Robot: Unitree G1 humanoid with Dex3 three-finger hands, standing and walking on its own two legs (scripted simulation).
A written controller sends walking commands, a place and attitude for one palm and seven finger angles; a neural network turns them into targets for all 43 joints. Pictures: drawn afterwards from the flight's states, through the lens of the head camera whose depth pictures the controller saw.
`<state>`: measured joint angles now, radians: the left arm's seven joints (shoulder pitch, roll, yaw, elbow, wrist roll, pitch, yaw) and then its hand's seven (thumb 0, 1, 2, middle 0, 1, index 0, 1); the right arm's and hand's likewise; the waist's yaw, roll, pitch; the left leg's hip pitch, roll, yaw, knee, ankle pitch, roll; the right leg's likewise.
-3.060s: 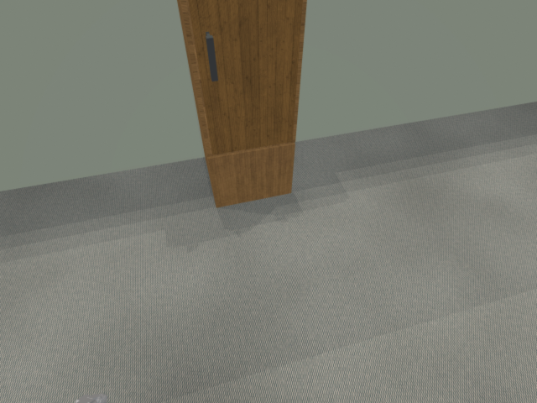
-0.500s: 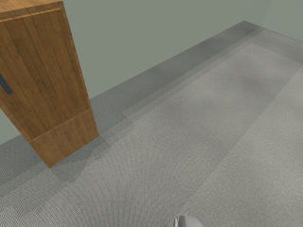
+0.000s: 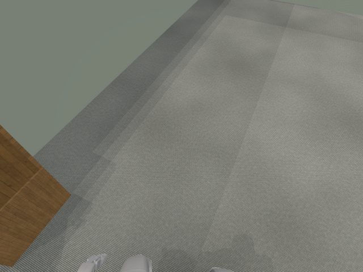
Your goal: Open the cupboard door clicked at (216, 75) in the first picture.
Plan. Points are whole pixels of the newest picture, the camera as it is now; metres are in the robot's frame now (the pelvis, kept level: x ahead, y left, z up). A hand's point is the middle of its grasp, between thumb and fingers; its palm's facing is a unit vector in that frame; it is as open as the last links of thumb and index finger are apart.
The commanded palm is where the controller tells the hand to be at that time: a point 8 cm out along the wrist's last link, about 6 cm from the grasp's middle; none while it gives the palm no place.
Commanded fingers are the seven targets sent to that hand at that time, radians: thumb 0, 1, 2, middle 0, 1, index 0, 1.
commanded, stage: walk to a spot facing it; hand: left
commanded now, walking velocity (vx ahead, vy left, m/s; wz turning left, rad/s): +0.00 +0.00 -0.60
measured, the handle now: out of the picture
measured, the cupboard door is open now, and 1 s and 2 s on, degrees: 0 0 0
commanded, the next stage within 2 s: turn to face it in 1.50 s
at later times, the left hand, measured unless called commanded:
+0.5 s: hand out of the picture +0.11 +0.28 -0.16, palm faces -0.23 -0.96 -0.19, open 7.3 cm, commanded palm none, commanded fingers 0.00 0.90 0.90 -0.20 -0.30 -0.20 -0.30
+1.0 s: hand (133, 246) +0.20 +0.13 -0.13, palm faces -0.57 -0.79 -0.25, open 7.3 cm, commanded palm none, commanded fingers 0.00 0.90 0.90 -0.20 -0.30 -0.20 -0.30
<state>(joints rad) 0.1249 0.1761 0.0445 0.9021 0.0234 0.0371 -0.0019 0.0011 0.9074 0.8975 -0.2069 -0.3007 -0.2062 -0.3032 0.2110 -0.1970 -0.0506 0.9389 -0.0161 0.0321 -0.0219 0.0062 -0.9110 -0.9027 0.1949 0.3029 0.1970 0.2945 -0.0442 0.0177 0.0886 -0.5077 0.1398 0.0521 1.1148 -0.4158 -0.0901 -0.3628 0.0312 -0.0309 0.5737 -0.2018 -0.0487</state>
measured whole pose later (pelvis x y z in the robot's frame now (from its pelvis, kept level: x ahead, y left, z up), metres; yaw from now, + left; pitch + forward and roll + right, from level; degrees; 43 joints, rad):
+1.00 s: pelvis -0.01 +0.04 +0.01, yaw -36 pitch -1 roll +1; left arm 0.16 0.20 0.05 0.90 0.02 0.02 -0.01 0.00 0.91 0.90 -0.21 -0.30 -0.21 -0.30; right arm 0.24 -0.24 -0.07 0.95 -0.03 0.05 0.00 0.01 -0.91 -0.90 0.19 0.30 0.20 0.29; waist -0.03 0.03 0.04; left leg -0.48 0.13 0.07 1.02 -0.37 -0.10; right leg -0.22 0.03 0.01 0.49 -0.26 -0.04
